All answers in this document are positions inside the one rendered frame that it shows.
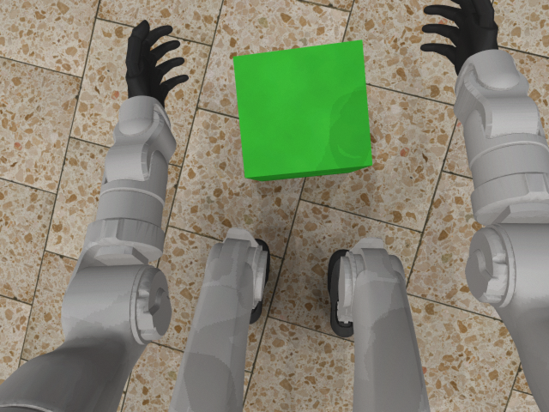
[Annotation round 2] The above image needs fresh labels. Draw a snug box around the robot left upper arm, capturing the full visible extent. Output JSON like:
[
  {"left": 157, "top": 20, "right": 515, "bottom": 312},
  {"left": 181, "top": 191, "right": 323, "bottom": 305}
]
[{"left": 0, "top": 264, "right": 172, "bottom": 412}]

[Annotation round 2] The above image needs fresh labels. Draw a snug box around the robot right forearm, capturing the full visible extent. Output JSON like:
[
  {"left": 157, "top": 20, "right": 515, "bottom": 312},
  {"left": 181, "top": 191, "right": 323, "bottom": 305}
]
[{"left": 453, "top": 49, "right": 549, "bottom": 226}]

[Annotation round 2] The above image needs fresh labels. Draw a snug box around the robot right upper arm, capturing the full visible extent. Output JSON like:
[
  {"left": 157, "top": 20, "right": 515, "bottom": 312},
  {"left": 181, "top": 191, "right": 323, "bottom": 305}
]
[{"left": 465, "top": 223, "right": 549, "bottom": 412}]

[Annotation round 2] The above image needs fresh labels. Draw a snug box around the robot thigh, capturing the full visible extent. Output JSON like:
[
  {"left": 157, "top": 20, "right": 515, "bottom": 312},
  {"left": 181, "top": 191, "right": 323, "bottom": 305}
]
[
  {"left": 339, "top": 248, "right": 431, "bottom": 412},
  {"left": 168, "top": 238, "right": 268, "bottom": 412}
]

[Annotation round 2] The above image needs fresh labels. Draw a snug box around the robot left forearm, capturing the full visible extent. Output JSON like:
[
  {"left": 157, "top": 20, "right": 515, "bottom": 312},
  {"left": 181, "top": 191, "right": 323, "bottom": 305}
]
[{"left": 61, "top": 95, "right": 177, "bottom": 335}]

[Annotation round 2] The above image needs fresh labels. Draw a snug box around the right robot hand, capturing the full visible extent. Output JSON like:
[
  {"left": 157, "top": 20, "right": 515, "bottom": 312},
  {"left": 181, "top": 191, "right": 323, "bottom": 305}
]
[{"left": 420, "top": 0, "right": 498, "bottom": 76}]

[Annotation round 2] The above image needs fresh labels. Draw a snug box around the left robot hand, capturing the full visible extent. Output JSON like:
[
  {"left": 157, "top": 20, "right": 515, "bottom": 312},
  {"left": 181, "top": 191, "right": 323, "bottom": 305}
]
[{"left": 125, "top": 20, "right": 189, "bottom": 109}]

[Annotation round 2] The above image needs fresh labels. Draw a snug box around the carton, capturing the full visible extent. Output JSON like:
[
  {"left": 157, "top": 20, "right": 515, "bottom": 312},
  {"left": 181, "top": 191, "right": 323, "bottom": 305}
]
[{"left": 233, "top": 39, "right": 372, "bottom": 181}]

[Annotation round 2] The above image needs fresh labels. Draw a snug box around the right robot thigh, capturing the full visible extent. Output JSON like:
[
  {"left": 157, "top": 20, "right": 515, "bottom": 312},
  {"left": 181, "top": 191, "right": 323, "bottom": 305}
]
[{"left": 339, "top": 248, "right": 431, "bottom": 412}]

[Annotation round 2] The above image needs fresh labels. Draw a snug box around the left robot thigh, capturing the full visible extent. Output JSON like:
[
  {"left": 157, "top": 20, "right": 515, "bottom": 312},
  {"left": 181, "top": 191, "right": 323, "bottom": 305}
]
[{"left": 168, "top": 238, "right": 268, "bottom": 412}]

